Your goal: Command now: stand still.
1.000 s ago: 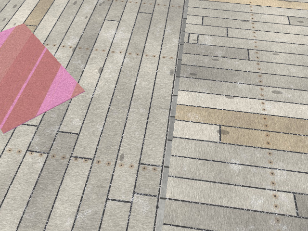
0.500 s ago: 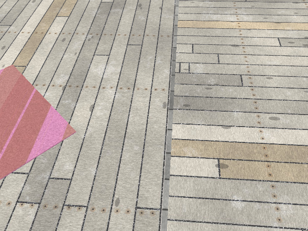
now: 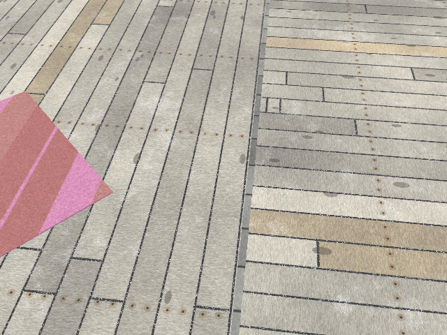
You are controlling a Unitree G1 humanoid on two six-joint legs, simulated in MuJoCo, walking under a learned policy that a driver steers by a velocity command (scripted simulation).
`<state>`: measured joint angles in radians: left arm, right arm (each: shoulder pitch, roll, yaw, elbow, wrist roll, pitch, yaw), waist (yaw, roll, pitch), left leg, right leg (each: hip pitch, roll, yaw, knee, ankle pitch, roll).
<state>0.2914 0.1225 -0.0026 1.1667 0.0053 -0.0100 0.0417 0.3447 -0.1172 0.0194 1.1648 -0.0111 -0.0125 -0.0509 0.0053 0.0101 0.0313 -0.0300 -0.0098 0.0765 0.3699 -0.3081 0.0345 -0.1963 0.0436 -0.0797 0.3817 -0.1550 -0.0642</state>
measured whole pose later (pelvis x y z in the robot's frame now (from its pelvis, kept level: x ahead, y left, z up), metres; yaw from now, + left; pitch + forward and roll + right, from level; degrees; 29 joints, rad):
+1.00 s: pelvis +0.16 -0.05 -0.01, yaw +11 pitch +0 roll +0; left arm 0.30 0.17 0.04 0.98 0.02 -0.05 0.05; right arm 0.14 -0.17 -0.06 0.90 -0.03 0.02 0.01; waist 0.00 0.01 0.08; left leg -0.49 0.03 0.10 0.79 -0.26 0.06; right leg -0.17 -0.05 -0.27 0.47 -0.30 -0.04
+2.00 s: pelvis +0.28 +0.05 -0.01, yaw +38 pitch +2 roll -1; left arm 0.46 0.20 0.04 0.91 0.00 -0.07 -0.01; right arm 0.05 -0.22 -0.04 0.74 -0.05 -0.02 0.05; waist 0.09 0.04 0.05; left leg -0.45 0.00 0.03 0.52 -0.08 0.05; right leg 0.02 -0.04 -0.11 0.37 -0.41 0.03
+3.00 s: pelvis +0.32 +0.09 -0.01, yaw +5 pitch +1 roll +0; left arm 0.23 0.30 0.09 0.70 0.01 0.05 -0.02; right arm 0.17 -0.26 -0.04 0.70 -0.01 0.02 -0.04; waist 0.02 -0.03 0.05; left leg -0.27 -0.05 -0.03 0.50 -0.24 0.02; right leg -0.36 0.15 0.20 0.57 -0.26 -0.03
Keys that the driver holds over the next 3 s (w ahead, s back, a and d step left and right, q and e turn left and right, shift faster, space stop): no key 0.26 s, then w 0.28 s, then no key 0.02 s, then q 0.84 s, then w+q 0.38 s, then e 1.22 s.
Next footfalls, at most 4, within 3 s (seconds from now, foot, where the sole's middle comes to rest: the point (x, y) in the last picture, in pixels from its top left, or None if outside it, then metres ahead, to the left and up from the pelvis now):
0.62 right None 0.19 -0.14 -0.78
1.10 left None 0.24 0.07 -0.78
1.58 right None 0.28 -0.12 -0.78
2.00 left None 0.32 0.21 -0.78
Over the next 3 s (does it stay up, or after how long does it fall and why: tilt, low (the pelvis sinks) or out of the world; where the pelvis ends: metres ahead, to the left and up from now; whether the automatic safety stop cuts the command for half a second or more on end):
stays up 0.32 0.09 -0.01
